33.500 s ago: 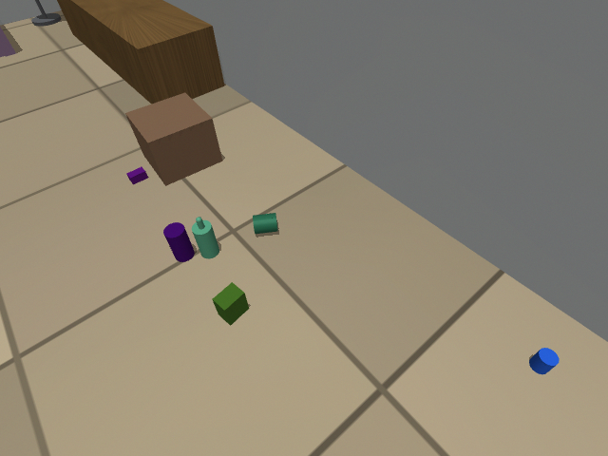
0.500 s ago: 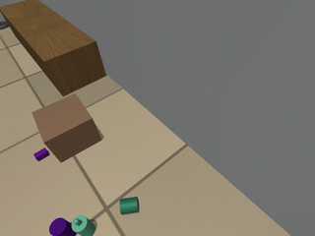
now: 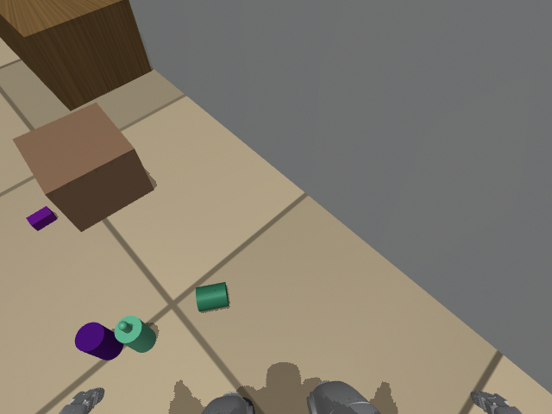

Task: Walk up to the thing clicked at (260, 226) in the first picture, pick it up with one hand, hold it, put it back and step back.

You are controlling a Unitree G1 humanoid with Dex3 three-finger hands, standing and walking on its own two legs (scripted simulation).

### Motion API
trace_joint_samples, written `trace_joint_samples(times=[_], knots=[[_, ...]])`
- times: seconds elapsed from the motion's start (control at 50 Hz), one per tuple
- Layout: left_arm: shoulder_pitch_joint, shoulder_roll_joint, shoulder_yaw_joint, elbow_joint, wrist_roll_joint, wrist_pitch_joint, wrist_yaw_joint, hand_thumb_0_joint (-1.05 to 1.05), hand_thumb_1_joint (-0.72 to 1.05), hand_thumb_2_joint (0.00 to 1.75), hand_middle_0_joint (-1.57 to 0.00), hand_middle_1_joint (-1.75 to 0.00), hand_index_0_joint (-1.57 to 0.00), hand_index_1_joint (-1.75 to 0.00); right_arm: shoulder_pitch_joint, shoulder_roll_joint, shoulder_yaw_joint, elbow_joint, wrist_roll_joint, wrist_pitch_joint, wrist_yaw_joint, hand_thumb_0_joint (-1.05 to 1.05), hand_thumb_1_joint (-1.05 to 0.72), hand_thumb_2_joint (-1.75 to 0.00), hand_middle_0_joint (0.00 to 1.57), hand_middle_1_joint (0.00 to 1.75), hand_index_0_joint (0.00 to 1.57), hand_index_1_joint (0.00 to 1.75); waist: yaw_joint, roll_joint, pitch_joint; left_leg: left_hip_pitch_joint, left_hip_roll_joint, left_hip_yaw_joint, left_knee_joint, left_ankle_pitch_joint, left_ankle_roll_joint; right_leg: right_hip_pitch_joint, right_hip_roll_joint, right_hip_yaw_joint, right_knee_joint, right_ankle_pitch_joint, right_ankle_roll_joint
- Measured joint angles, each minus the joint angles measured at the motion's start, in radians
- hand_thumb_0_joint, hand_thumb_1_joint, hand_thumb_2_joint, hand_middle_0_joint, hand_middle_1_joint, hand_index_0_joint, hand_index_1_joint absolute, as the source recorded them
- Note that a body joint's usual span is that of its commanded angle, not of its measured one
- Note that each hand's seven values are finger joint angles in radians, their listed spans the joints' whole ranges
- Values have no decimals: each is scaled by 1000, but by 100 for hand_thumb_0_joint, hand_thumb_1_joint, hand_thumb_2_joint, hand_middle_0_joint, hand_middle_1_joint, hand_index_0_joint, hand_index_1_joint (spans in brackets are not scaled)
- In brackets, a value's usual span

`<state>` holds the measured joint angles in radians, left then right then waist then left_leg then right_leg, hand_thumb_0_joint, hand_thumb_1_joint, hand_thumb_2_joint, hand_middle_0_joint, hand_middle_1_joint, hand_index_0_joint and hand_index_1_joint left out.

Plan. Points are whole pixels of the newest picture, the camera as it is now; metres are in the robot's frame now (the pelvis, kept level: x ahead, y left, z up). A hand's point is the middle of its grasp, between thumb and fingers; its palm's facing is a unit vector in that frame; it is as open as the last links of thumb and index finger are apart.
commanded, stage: step back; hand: left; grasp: from above
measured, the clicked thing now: (212, 296) +0.51 +0.21 -0.72
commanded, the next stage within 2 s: none
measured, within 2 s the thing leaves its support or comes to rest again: neither
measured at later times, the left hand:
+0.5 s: hand out of the picture -0.01 +0.25 -0.14, palm faces +0.04 -0.91 -0.40, open 7.4 cm
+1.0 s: hand out of the picture -0.24 +0.23 -0.15, palm faces -0.03 -0.91 -0.40, open 7.4 cm
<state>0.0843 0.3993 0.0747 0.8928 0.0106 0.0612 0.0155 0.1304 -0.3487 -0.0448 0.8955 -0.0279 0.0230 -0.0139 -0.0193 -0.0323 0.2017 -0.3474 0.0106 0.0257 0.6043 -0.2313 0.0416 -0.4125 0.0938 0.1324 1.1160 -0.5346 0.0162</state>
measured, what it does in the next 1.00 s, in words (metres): walks backwards: right foot, then left foot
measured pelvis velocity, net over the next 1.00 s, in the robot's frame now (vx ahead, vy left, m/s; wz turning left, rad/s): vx -0.30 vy -0.05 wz -0.03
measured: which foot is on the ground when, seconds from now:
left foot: down 0.00-0.16, up 0.18-0.50, down 0.52-0.96, up 0.98-1.00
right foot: up 0.00-0.12, down 0.14-0.54, up 0.56-0.92, down 0.94-1.00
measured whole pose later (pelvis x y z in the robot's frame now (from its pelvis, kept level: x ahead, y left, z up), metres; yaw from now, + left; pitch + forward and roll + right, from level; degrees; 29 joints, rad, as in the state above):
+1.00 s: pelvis -0.30 -0.05 -0.01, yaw -2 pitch -3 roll -1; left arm 0.22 0.37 0.08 0.88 0.03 0.04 -0.01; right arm 0.08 -0.40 -0.06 0.82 -0.02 0.06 -0.01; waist 0.02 0.05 0.17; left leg -0.50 0.03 -0.06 0.76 -0.33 -0.01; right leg -0.24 0.03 0.01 0.69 -0.41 -0.01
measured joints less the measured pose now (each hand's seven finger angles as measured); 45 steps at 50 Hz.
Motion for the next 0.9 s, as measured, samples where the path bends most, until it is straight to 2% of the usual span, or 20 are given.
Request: trace_joint_samples(times=[0.08, 0.12, 0.16, 0.18, 0.22, 0.26, 0.32, 0.4, 0.46, 0.5, 0.52, 0.54, 0.56, 0.6, 0.62, 0.66, 0.72, 0.76, 0.82, 0.9], knots=[[28, -9, 6, -2, 2, -2, -9, 1, 91, 90, -20, -30, -20, -30, -10, -7, 6, -35, -1, 0, 1, 0, -90, -90, 20, 30, 21, 30, 3, 11, 4, -34, 18, 21, 25, 14, -13, 81, -45, -38, -198, 15, 4], [41, -15, 8, 0, 5, -9, -15, 1, 90, 90, -20, -30, -20, -30, -13, -16, 8, -43, 1, 7, 4, 0, -90, -90, 20, 30, 21, 30, 5, 21, -3, -61, 28, 26, 55, 16, -25, 138, -65, -68, -352, 82, -10], [51, -38, 11, 8, 15, -20, -17, 1, 91, 90, -20, -30, -20, -30, -22, -37, 5, -35, 9, 19, 5, 0, -90, -90, 20, 30, 21, 30, 0, 70, -2, -88, 55, 0, 98, 12, -35, 174, -45, -104, -440, 147, -28], [60, -48, 8, 7, 18, -22, -21, 1, 91, 90, -20, -30, -20, -30, -22, -41, 1, -25, 14, 26, 2, 0, -90, -90, 20, 30, 21, 30, -6, 85, -6, -104, 40, -34, 131, -59, -36, 169, -41, -118, -435, 149, -34], [84, -55, 3, -6, 22, -22, -27, 1, 90, 90, -20, -30, -20, -30, -17, -39, -3, -5, 19, 41, -2, 0, -90, -90, 20, 30, 21, 30, 15, 65, -22, -142, -43, -96, 303, -210, -42, 153, -65, -100, -429, 159, -44], [98, -67, 1, -12, 21, -19, -23, 1, 90, 90, -20, -30, -20, -30, -2, -48, -5, 1, 28, 39, -3, 0, -90, -90, 20, 30, 21, 30, 24, 61, -33, -162, -108, -146, 464, -227, -44, 150, -82, -92, -465, 192, -43], [95, -70, 3, -30, 24, -15, -16, 1, 90, 90, -21, -30, -20, -30, 29, -61, -1, -1, 33, 26, -9, 0, -90, -90, 20, 30, 20, 30, 25, 63, -45, -139, -138, -164, 539, -230, -52, 136, -96, -100, -511, 239, -41], [69, -65, 2, -83, 23, -27, -4, 1, 90, 90, -21, -30, -20, -30, 58, -71, 3, 5, 28, 28, -14, 0, -90, -90, 20, 30, 20, 30, 28, 68, -36, -49, -112, -145, 426, -274, -64, 104, -105, -130, -519, 274, -39], [47, -52, -2, -117, 20, -30, 0, 1, 90, 90, -21, -30, -20, -30, 57, -65, 3, 4, 22, 29, -10, 0, -90, -90, 20, 30, 20, 30, 28, 57, -21, 20, -76, -101, 273, -280, -55, 68, -117, -151, -495, 288, -33], [35, -38, -6, -128, 14, -24, -3, 1, 90, 90, -21, -30, -20, -30, 53, -60, 2, -1, 19, 22, -3, 0, -90, -90, 20, 30, 20, 30, 23, 44, -16, 74, -57, -73, 134, -220, -43, 35, -127, -162, -465, 293, -24], [30, -30, -7, -130, 11, -19, -4, 1, 90, 90, -21, -30, -20, -30, 51, -56, 0, -4, 15, 15, 0, 0, -90, -90, 20, 30, 20, 30, 18, 34, -15, 97, -55, -63, 63, -153, -31, 15, -135, -165, -443, 292, -17], [22, -20, -6, -127, 8, -13, -5, 1, 90, 90, -21, -30, -20, -30, 42, -43, -2, -4, 8, 11, 2, 0, -90, -90, 20, 30, 20, 30, 22, 5, -4, 100, -72, -48, 51, -128, -19, 2, -151, -150, -424, 293, -16], [19, -16, -4, -118, 4, -7, -3, 1, 90, 90, -20, -30, -20, -30, 38, -36, 0, -7, 4, 10, 8, 0, -90, -90, 20, 30, 20, 30, 27, -7, 0, 93, -74, -38, 59, -125, -11, -12, -139, -125, -393, 228, -20], [21, -18, -1, -93, 6, 6, 2, 1, 90, 90, -20, -30, -20, -30, 34, -30, 5, -15, -3, 7, 19, 0, -90, -90, 20, 30, 20, 30, 13, 7, -7, 74, -53, -51, 66, -115, -2, -50, -61, -59, -235, 56, -27], [25, -16, 1, -85, 3, 10, 4, 1, 90, 90, -20, -30, -20, -30, 33, -23, 9, -17, -5, 6, 18, 0, -90, -90, 20, 30, 21, 30, 9, 7, -13, 72, -45, -54, 52, -100, -2, -66, -25, -26, -143, 24, -33], [38, -9, 7, -75, -3, 9, 5, 1, 90, 90, -20, -30, -20, -30, 29, -11, 15, -20, -8, 7, 14, 0, -90, -90, 20, 30, 21, 30, 15, -1, -27, 68, -33, -50, 15, -65, -4, -86, 19, 9, 3, 23, -36], [67, -2, 15, -68, -1, -1, 2, 1, 90, 90, -20, -30, -20, -30, 13, -3, 14, -34, -5, 6, 7, 0, -90, -90, 20, 30, 21, 30, 27, -7, -36, 53, -16, -37, -17, -23, -4, -67, 31, 17, 101, 41, -14], [84, 1, 18, -62, 2, -2, 1, 1, 90, 90, -20, -30, -20, -30, -1, -1, 11, -51, -1, 1, 4, 0, -90, -90, 20, 30, 21, 30, 32, -4, -32, 38, -4, -28, -20, -3, -4, -30, 20, 12, 90, 35, 5], [104, 3, 19, -52, 3, 1, -3, 1, 90, 90, -20, -30, -20, -30, -25, -5, 10, -78, 0, -2, 1, 0, -90, -90, 20, 30, 21, 30, 38, 4, -23, 3, 17, -11, -10, 21, -6, 34, -11, -5, -15, 21, 19], [116, 1, 16, -37, 3, -5, -14, 1, 90, 90, -20, -30, -20, -30, -51, -21, 8, -102, -3, 7, 7, 0, -90, -90, 20, 30, 21, 30, 42, 22, -17, -60, 41, 3, 25, 51, -26, 137, -64, -57, -268, 53, 6]])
